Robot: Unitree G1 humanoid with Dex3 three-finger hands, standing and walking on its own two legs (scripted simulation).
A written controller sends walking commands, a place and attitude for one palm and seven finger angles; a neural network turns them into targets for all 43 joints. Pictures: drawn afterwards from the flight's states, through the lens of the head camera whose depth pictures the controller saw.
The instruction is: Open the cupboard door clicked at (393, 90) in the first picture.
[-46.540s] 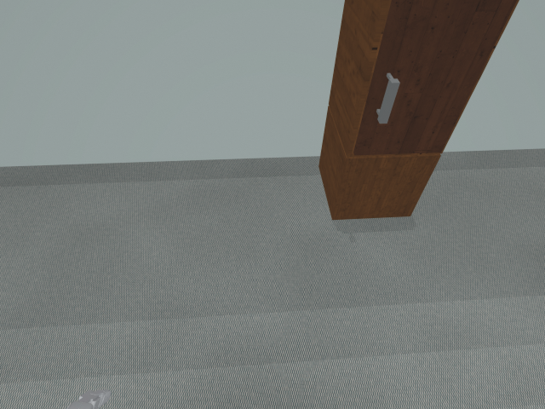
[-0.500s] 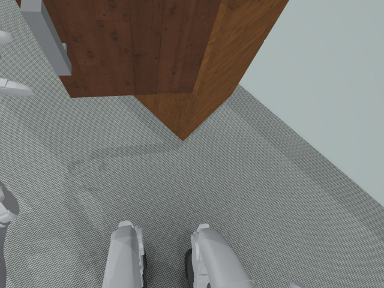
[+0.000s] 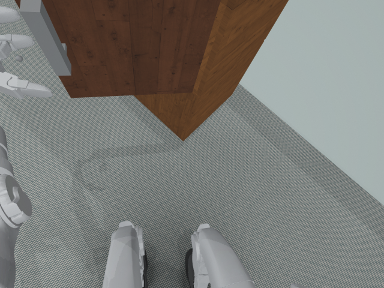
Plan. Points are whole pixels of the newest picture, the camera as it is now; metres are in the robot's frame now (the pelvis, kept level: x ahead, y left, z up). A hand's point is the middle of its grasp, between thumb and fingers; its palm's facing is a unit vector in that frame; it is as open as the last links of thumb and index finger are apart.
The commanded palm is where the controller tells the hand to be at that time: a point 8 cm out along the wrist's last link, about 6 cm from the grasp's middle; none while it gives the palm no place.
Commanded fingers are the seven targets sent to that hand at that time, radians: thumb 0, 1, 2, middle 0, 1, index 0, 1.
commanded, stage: slide the fingers in behind the handle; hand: left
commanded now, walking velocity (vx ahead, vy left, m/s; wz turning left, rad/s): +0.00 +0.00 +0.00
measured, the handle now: (50, 32) +0.57 +0.23 +0.07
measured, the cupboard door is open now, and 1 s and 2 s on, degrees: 52 52 50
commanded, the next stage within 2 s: close the thumb around the handle in 1.20 s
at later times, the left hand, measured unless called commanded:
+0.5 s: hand (39, 59) +0.51 +0.24 +0.07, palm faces +0.10 -0.99 -0.01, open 13.9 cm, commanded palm +0.50 +0.27 +0.06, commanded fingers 0.00 -0.50 0.30 -0.30 -1.20 -0.30 -1.20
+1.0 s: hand (56, 57) +0.52 +0.22 +0.06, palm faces +0.11 -0.99 -0.03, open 13.9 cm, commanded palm +0.50 +0.25 +0.06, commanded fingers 0.00 -0.50 0.30 -0.30 -1.20 -0.30 -1.20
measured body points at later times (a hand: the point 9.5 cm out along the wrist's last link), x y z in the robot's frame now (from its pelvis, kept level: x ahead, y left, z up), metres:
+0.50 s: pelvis +0.01 +0.00 +0.01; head +0.17 +0.04 +0.43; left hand +0.50 +0.30 +0.07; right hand +0.04 -0.27 -0.09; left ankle +0.06 +0.10 -0.59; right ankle +0.02 -0.12 -0.59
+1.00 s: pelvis +0.01 -0.01 +0.01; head +0.17 +0.02 +0.43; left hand +0.51 +0.27 +0.07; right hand +0.03 -0.27 -0.10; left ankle +0.06 +0.10 -0.59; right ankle +0.02 -0.12 -0.59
